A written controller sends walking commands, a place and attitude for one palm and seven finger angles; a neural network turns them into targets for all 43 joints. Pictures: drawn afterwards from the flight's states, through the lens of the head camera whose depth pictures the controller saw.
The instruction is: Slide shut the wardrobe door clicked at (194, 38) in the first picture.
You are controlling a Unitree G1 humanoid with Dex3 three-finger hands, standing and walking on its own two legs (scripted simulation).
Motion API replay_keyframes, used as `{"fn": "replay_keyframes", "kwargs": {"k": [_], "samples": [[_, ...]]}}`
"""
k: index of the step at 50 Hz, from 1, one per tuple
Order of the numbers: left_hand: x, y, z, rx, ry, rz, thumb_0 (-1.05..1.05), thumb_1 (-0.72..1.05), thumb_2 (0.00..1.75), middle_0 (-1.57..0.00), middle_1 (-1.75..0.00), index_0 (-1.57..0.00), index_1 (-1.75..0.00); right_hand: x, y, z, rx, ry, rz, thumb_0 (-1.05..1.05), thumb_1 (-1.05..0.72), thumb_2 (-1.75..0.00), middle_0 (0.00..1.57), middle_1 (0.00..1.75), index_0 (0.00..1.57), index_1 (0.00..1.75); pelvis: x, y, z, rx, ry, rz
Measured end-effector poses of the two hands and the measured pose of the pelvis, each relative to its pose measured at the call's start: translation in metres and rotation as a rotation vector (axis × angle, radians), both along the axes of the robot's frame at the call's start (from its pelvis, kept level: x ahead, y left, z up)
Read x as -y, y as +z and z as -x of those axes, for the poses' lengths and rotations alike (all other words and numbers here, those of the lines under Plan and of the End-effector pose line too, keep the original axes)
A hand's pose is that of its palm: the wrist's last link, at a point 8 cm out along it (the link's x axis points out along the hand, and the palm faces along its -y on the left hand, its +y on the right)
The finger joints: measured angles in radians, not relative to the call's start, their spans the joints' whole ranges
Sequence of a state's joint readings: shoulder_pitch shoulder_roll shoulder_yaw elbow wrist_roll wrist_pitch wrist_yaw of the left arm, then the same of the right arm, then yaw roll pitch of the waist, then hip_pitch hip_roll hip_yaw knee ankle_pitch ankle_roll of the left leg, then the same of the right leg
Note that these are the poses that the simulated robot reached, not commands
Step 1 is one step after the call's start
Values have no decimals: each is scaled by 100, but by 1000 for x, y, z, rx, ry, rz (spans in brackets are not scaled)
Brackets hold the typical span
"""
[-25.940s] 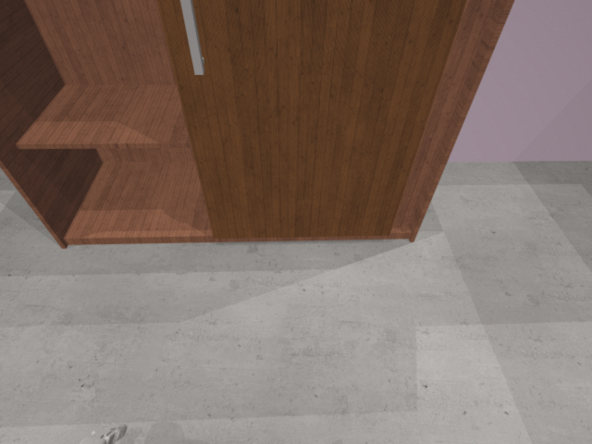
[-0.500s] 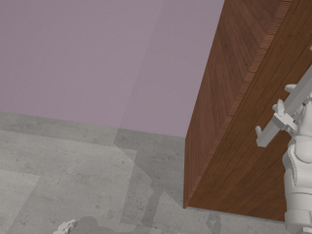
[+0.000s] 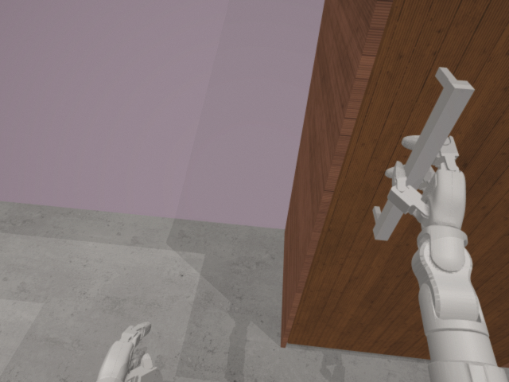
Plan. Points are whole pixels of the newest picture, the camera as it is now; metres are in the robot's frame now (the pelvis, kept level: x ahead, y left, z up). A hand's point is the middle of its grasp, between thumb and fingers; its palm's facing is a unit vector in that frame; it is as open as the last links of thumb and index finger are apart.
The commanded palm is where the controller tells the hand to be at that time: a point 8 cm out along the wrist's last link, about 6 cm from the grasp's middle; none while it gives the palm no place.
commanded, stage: stop walking and hold the door there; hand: right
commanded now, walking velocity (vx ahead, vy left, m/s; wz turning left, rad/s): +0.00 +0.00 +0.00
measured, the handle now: (407, 166) +0.40 -0.22 +0.18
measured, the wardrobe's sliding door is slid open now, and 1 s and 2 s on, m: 0.00 0.00 0.00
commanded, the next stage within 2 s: loosen the grip on the handle in 0.28 s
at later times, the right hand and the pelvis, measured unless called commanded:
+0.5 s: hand (400, 185) +0.36 -0.20 +0.17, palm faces +0.24 +0.97 -0.03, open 7.0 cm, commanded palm +0.31 -0.23 +0.15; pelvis -0.01 +0.02 +0.00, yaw -4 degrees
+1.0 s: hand (397, 190) +0.36 -0.20 +0.16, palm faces +0.33 +0.94 -0.11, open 14.4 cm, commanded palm +0.32 -0.25 +0.15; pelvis -0.02 +0.09 -0.02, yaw -6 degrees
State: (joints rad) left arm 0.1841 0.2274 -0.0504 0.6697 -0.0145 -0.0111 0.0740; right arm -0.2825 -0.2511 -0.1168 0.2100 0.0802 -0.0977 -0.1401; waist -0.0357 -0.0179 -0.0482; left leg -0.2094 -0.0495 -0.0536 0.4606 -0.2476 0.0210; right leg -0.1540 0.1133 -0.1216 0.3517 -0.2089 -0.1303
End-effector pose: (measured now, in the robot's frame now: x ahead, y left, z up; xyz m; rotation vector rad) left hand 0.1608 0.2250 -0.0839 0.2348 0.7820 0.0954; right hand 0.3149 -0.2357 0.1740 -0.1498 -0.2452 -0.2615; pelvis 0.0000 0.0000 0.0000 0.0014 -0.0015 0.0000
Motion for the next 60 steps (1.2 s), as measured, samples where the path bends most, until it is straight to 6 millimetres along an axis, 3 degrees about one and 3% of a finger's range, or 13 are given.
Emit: {"fn": "replay_keyframes", "kwargs": {"k": [11, 20, 22, 24, 28, 38, 46, 53, 60], "samples": [[27, -18, 6, -73, -30, 48, 1, 90, 90, -20, -30, -21, -30, -3, -1, -1, 9, 13, -14, -4, -75, -83, 46, 140, 14, 138, 13, -2, -1, 20, 24, 5], [20, -19, 7, -89, -26, 49, 2, 90, 90, -20, -30, -21, -30, -1, 0, -4, 15, 9, 45, -5, -73, -84, 46, 140, 13, 138, 5, -2, -3, 20, 28, 12], [13, -14, 8, -63, -44, 38, 2, 90, 90, -20, -30, -21, -30, 8, 0, -13, 14, 21, 84, -8, -66, -82, 46, 140, 16, 138, -5, -3, 1, -9, -21, 25], [2, -7, 10, -54, -65, 21, 2, 90, 90, -20, -30, -21, -30, 11, -3, -14, -3, 36, -31, -9, -59, -79, 46, 140, 22, 139, -15, -2, 5, -29, -64, 25], [-26, 1, 13, 19, -79, -5, 1, 90, 90, -20, -30, -21, -30, 4, -7, 1, -20, 6, -117, -6, -43, -70, 45, 140, 32, 139, -28, -4, 13, -16, -82, 13], [-93, -14, 52, -11, -25, -39, 1, 90, 90, -20, -30, -21, -30, -3, -11, 0, 24, -119, 1, -1, 27, -34, 42, 136, 22, 131, -75, -19, 29, -40, -87, 6], [-126, -37, 73, -160, 29, -49, 2, 90, 90, -20, -30, -21, -30, 6, -17, -10, -5, -68, 25, -1, 50, -22, 41, 130, 26, 124, -95, -23, 25, -104, -95, -11], [-124, -49, 50, -210, 12, -38, 2, 90, 90, -20, -30, -20, -30, 15, -19, -14, 26, -51, -15, -1, 54, -20, 50, 132, 27, 119, -92, -26, 13, -145, -110, -10], [-95, -47, 7, -176, -69, -39, 2, 90, 90, -20, -30, -20, -30, 26, -18, -17, 35, -9, 3, -1, 55, -20, 63, 130, 32, 120, -78, -29, 5, -162, -148, -26]]}}
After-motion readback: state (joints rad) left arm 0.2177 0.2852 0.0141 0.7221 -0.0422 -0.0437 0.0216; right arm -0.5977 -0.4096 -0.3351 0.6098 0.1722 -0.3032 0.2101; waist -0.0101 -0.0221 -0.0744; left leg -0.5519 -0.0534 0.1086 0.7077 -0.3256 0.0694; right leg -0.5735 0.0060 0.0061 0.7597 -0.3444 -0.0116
